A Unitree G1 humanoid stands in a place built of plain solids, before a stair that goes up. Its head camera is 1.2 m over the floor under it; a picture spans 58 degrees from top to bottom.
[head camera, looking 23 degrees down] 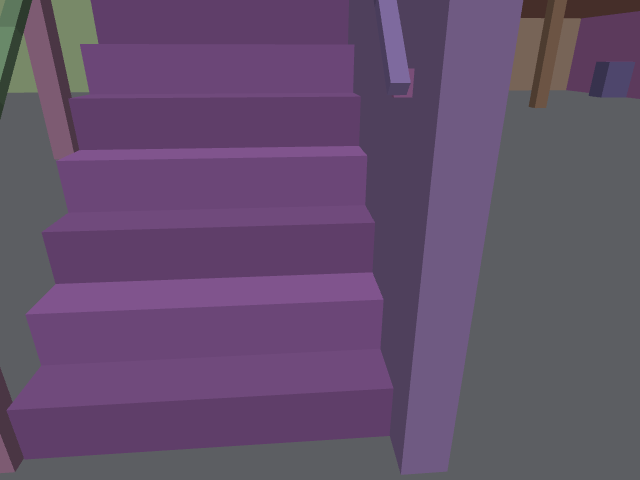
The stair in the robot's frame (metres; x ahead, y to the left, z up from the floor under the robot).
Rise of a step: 0.21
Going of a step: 0.21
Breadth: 1.20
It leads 5 degrees to the left of straight ahead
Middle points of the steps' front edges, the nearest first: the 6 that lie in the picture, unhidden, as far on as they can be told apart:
1.06 0.36 0.21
1.27 0.37 0.42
1.47 0.39 0.63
1.68 0.41 0.83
1.89 0.42 1.04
2.10 0.44 1.25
